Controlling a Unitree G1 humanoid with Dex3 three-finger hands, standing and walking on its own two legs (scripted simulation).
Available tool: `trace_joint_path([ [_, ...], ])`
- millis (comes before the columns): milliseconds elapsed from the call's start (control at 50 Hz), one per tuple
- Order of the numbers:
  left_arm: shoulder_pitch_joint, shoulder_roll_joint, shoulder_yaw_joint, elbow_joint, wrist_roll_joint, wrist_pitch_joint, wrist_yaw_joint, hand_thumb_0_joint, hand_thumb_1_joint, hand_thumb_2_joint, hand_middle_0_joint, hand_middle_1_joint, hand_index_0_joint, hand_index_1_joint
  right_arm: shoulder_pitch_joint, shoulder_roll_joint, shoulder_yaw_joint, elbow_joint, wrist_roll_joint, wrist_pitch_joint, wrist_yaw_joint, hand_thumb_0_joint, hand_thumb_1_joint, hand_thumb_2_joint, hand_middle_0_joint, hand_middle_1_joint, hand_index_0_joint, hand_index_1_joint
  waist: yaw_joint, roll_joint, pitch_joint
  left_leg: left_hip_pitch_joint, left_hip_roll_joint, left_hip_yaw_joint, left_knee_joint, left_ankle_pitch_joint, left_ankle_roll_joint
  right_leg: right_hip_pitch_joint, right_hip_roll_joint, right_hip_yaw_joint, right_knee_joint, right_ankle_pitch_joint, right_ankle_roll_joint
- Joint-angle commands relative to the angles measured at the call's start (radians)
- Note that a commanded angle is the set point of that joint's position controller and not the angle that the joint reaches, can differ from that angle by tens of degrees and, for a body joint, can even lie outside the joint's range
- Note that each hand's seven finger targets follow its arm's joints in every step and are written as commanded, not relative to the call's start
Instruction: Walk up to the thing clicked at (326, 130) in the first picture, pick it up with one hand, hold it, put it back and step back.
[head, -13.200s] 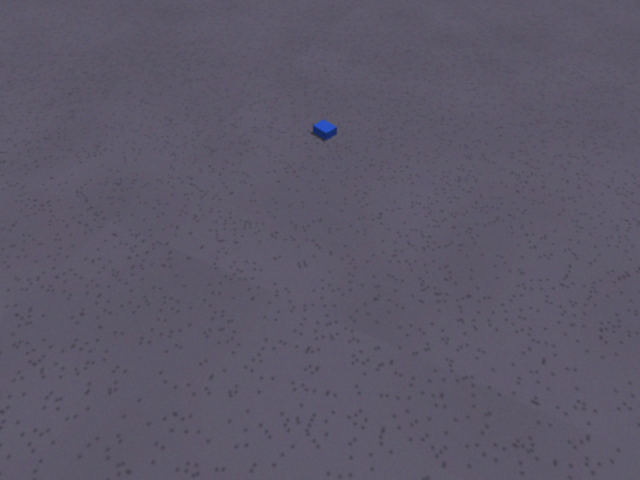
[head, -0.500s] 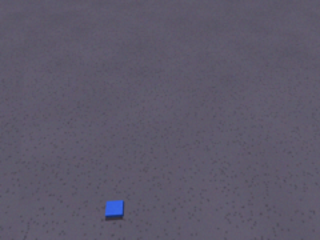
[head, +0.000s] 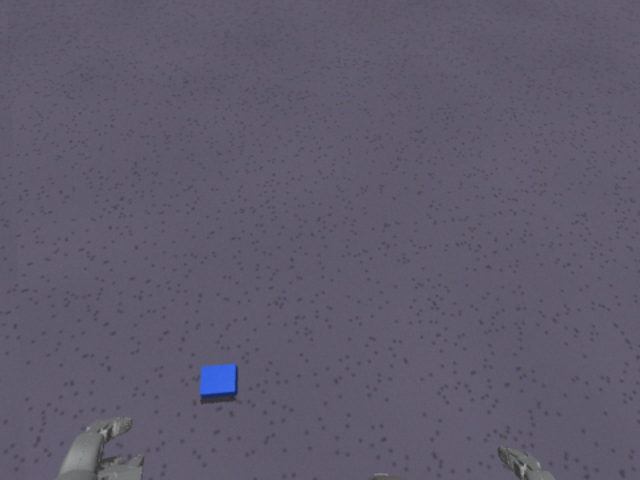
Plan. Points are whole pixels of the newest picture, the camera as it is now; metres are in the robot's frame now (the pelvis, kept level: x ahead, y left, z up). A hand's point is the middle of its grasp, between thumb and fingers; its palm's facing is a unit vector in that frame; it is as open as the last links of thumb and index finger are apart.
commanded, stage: rise first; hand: left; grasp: from above
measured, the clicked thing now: (219, 380) +0.43 +0.28 -0.74
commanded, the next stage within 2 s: none
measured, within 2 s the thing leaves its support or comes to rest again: neither
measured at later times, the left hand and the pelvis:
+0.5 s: hand out of the picture +0.13 +0.27 -0.21, palm faces -0.14 -0.88 -0.45, open 13.3 cm; pelvis +0.00 +0.02 -0.07, yaw +0 degrees
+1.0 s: hand (152, 448) +0.21 +0.31 -0.38, palm faces -0.41 -0.54 -0.73, open 13.5 cm; pelvis -0.05 +0.02 -0.23, yaw +0 degrees
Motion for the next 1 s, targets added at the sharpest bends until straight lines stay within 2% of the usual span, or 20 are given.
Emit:
trace_joint_path([
  [0, 0.112, 0.181, 0.048, -0.14, 0.05, 0.059, 0.017, 0.0, -0.139, 0.878, -0.178, -0.956, -0.188, -0.946, 0.03, -0.157, -0.069, -0.177, 0.0, -0.036, -0.005, 0.0, -0.847, -0.883, 0.2, 0.3, 0.2, 0.3, 0.034, 0.049, -0.264, -0.031, -0.052, 0.05, -0.012, 0.227, 0.026, 0.155, 0.004, -0.003, -0.009, 0.195, -0.014],
  [60, 0.072, 0.17, 0.039, -0.196, 0.068, 0.126, 0.027, 0.0, -0.379, 0.867, -0.216, -0.921, -0.21, -0.928, -0.001, -0.152, -0.065, -0.233, 0.0, -0.045, 0.001, 0.0, -0.853, -0.885, 0.201, 0.3, 0.2, 0.3, 0.016, -0.003, -0.208, -0.093, -0.04, 0.038, 0.035, 0.165, 0.03, 0.062, 0.015, -0.017, 0.022, 0.114, -0.009],
  [80, 0.063, 0.189, 0.053, -0.239, 0.078, 0.135, 0.033, 0.0, -0.413, 0.875, -0.222, -0.908, -0.207, -0.924, -0.003, -0.144, -0.065, -0.248, 0.0, -0.051, 0.003, 0.0, -0.854, -0.886, 0.201, 0.3, 0.2, 0.3, 0.024, 0.014, -0.223, -0.113, -0.039, 0.041, 0.057, 0.145, 0.03, 0.045, 0.013, -0.017, 0.038, 0.089, -0.01],
  [100, 0.071, 0.162, 0.04, -0.239, 0.08, 0.144, 0.036, 0.0, -0.425, 0.868, -0.229, -0.91, -0.215, -0.925, 0.003, -0.142, -0.063, -0.257, -0.001, -0.056, 0.005, 0.0, -0.866, -0.89, 0.201, 0.3, 0.2, 0.3, 0.01, 0.01, -0.204, -0.139, -0.038, 0.04, 0.082, 0.112, 0.031, -0.001, 0.016, -0.017, 0.058, 0.055, -0.01],
  [120, 0.092, 0.143, 0.033, -0.254, 0.086, 0.148, 0.036, 0.0, -0.424, 0.86, -0.235, -0.915, -0.225, -0.926, 0.01, -0.139, -0.063, -0.265, -0.002, -0.065, 0.009, 0.0, -0.871, -0.891, 0.201, 0.3, 0.2, 0.3, 0.012, -0.001, -0.202, -0.165, -0.033, 0.035, 0.1, 0.095, 0.029, -0.022, 0.021, -0.023, 0.083, 0.033, -0.012],
  [160, 0.091, 0.161, 0.053, -0.318, 0.1, 0.146, 0.04, 0.0, -0.43, 0.852, -0.248, -0.914, -0.238, -0.925, 0.026, -0.137, -0.069, -0.283, -0.004, -0.081, 0.011, 0.0, -0.886, -0.894, 0.201, 0.3, 0.2, 0.3, 0.002, 0.018, -0.232, -0.209, -0.032, 0.034, 0.153, 0.06, 0.032, -0.079, 0.019, -0.017, 0.137, 0.005, -0.011],
  [200, 0.08, 0.175, 0.061, -0.433, 0.117, 0.134, 0.045, 0.0, -0.418, 0.841, -0.256, -0.901, -0.247, -0.911, 0.03, -0.132, -0.074, -0.305, -0.009, -0.096, 0.011, 0.0, -0.884, -0.893, 0.201, 0.3, 0.2, 0.3, 0.003, 0.055, -0.3, -0.228, -0.028, 0.031, 0.207, 0.08, 0.029, -0.113, 0.017, -0.012, 0.196, 0.023, -0.013],
  [220, 0.131, 0.177, 0.07, -0.434, 0.128, 0.14, 0.048, 0.0, -0.42, 0.839, -0.26, -0.901, -0.251, -0.911, 0.03, -0.131, -0.075, -0.312, -0.009, -0.102, 0.008, 0.0, -0.888, -0.895, 0.201, 0.3, 0.2, 0.3, 0.007, 0.06, -0.312, -0.237, -0.027, 0.029, 0.223, 0.084, 0.029, -0.125, 0.016, -0.013, 0.215, 0.025, -0.014],
  [240, 0.118, 0.145, 0.041, -0.494, 0.131, 0.138, 0.046, 0.0, -0.423, 0.843, -0.259, -0.907, -0.249, -0.917, 0.029, -0.124, -0.073, -0.327, -0.01, -0.109, 0.009, 0.0, -0.888, -0.895, 0.201, 0.3, 0.2, 0.3, -0.007, 0.069, -0.312, -0.251, -0.025, 0.027, 0.242, 0.093, 0.028, -0.147, 0.015, -0.011, 0.236, 0.033, -0.015],
  [340, 0.226, 0.146, 0.051, -0.613, 0.154, 0.164, 0.049, 0.0, -0.429, 0.846, -0.272, -0.879, -0.253, -0.899, 0.023, -0.131, -0.078, -0.345, -0.02, -0.126, 0.007, 0.0, -0.894, -0.897, 0.201, 0.3, 0.2, 0.3, -0.005, 0.109, -0.341, -0.288, 0.002, -0.015, 0.3, 0.145, 0.008, -0.254, 0.017, -0.02, 0.343, 0.029, -0.021],
  [420, 0.315, 0.123, 0.037, -0.707, 0.171, 0.194, 0.05, 0.0, -0.447, 0.851, -0.27, -0.875, -0.249, -0.897, 0.025, -0.123, -0.078, -0.374, -0.023, -0.136, 0.009, 0.0, -0.913, -0.902, 0.201, 0.3, 0.2, 0.3, -0.011, 0.1, -0.404, -0.329, -0.003, -0.009, 0.374, 0.185, 0.013, -0.283, 0.014, -0.019, 0.398, 0.065, -0.021],
  [460, 0.303, 0.146, 0.049, -0.73, 0.185, 0.205, 0.054, 0.0, -0.434, 0.839, -0.272, -0.863, -0.255, -0.881, 0.011, -0.125, -0.076, -0.384, -0.023, -0.14, 0.009, 0.0, -0.917, -0.902, 0.201, 0.3, 0.2, 0.3, -0.011, 0.102, -0.384, -0.366, -0.004, -0.013, 0.393, 0.142, 0.015, -0.327, 0.016, -0.018, 0.418, 0.026, -0.021],
  [520, 0.357, 0.124, 0.041, -0.766, 0.193, 0.218, 0.056, 0.0, -0.43, 0.839, -0.249, -0.889, -0.24, -0.898, -0.002, -0.116, -0.073, -0.406, -0.021, -0.147, 0.009, 0.0, -0.91, -0.901, 0.201, 0.3, 0.2, 0.3, -0.011, 0.09, -0.4, -0.415, -0.009, -0.015, 0.429, 0.082, 0.019, -0.364, 0.015, -0.018, 0.448, -0.013, -0.021],
  [600, 0.249, 0.16, 0.036, -0.775, 0.23, 0.205, 0.062, 0.0, -0.456, 0.852, -0.225, -0.918, -0.222, -0.922, -0.013, -0.119, -0.067, -0.409, -0.019, -0.167, 0.007, 0.0, -0.919, -0.903, 0.201, 0.3, 0.2, 0.3, -0.038, 0.087, -0.382, -0.52, -0.017, -0.008, 0.509, 0.006, 0.029, -0.458, 0.011, -0.011, 0.508, -0.055, -0.02],
  [660, 0.186, 0.179, 0.033, -0.693, 0.292, 0.165, 0.065, 0.0, -0.441, 0.858, -0.204, -0.932, -0.203, -0.934, -0.019, -0.129, -0.068, -0.394, -0.02, -0.185, 0.013, 0.0, -0.891, -0.896, 0.2, 0.3, 0.2, 0.3, -0.047, 0.074, -0.391, -0.615, -0.022, -0.01, 0.597, -0.026, 0.032, -0.56, 0.011, -0.011, 0.597, -0.081, -0.022],
  [700, 0.139, 0.199, 0.04, -0.646, 0.335, 0.124, 0.069, 0.0, -0.424, 0.859, -0.193, -0.943, -0.195, -0.941, -0.024, -0.139, -0.069, -0.379, -0.022, -0.195, 0.021, 0.0, -0.867, -0.89, 0.2, 0.3, 0.2, 0.3, -0.032, 0.092, -0.417, -0.683, -0.029, -0.008, 0.656, -0.046, 0.03, -0.627, 0.006, -0.006, 0.669, -0.099, -0.024],
  [780, 0.009, 0.232, 0.025, -0.565, 0.434, 0.028, 0.082, 0.0, -0.417, 0.867, -0.175, -0.968, -0.185, -0.957, -0.039, -0.163, -0.076, -0.352, -0.02, -0.213, 0.038, 0.0, -0.871, -0.891, 0.2, 0.3, 0.2, 0.3, -0.031, 0.116, -0.494, -0.791, -0.031, -0.027, 0.757, -0.101, 0.021, -0.787, 0.002, -0.004, 0.811, -0.145, -0.027],
  [820, -0.03, 0.282, 0.052, -0.556, 0.481, -0.013, 0.099, 0.0, -0.431, 0.875, -0.185, -0.956, -0.191, -0.95, -0.044, -0.176, -0.084, -0.335, -0.019, -0.218, 0.045, 0.0, -0.893, -0.897, 0.2, 0.3, 0.2, 0.3, -0.011, 0.135, -0.557, -0.825, -0.034, -0.03, 0.805, -0.097, 0.017, -0.839, -0.001, -0.001, 0.879, -0.14, -0.03],
  [860, -0.076, 0.315, 0.061, -0.542, 0.521, -0.042, 0.116, 0.0, -0.446, 0.897, -0.151, -0.988, -0.161, -0.978, -0.039, -0.188, -0.095, -0.323, -0.017, -0.215, 0.049, 0.0, -0.884, -0.894, 0.201, 0.3, 0.2, 0.3, -0.01, 0.132, -0.632, -0.859, -0.038, -0.021, 0.865, -0.086, 0.02, -0.874, 0.0, 0.002, 0.927, -0.128, -0.031],
  [980, -0.291, 0.416, 0.085, -0.416, 0.641, -0.104, 0.158, 0.0, -0.508, 0.95, -0.102, -1.032, -0.113, -1.022, -0.008, -0.204, -0.101, -0.253, -0.027, -0.19, 0.066, 0.0, -0.904, -0.901, 0.201, 0.3, 0.2, 0.3, -0.015, 0.126, -0.738, -1.028, -0.054, 0.003, 1.048, -0.066, 0.033, -0.969, -0.008, 0.002, 1.063, -0.105, -0.03],
])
